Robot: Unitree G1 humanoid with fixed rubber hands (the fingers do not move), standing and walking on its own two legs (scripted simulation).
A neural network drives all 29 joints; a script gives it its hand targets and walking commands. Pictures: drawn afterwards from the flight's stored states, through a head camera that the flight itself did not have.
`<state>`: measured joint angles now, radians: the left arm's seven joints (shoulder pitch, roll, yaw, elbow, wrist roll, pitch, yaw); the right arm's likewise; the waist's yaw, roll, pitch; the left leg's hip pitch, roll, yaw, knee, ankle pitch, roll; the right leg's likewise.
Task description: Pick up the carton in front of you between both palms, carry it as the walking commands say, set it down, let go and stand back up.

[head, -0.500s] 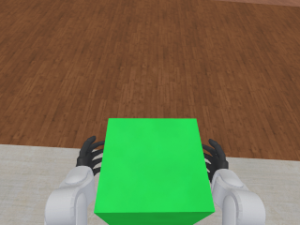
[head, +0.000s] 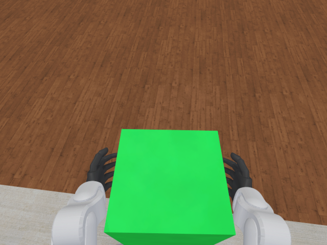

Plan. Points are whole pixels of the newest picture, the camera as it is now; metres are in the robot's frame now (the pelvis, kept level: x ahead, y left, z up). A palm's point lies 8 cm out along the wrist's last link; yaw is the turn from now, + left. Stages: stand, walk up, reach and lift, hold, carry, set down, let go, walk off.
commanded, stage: carry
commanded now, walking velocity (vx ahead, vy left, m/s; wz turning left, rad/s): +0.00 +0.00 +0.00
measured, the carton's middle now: (167, 193) +0.24 +0.00 +0.02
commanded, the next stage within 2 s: none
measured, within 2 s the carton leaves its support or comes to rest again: neither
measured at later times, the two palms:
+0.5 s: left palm (114, 83) +0.53 +0.16 +0.13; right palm (216, 88) +0.52 -0.14 +0.13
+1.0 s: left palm (124, 84) +0.60 +0.15 +0.08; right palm (212, 86) +0.60 -0.15 +0.07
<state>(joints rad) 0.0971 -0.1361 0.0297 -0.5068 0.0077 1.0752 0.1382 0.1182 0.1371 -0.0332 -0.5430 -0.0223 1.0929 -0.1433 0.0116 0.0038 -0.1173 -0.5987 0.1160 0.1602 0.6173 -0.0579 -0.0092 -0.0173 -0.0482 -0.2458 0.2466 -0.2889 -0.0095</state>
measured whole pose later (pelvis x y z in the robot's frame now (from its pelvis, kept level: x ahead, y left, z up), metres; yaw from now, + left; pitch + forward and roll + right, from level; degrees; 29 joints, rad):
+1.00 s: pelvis +0.25 +0.00 +0.00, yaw +0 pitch +7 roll +1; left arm -0.48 -0.16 0.31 -0.12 0.03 0.98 0.17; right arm -0.48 0.16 -0.30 -0.12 -0.03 0.99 -0.19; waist 0.00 -0.01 0.05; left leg -0.31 0.06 0.20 0.51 -0.24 0.01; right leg -0.26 -0.04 -0.14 0.56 -0.30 -0.02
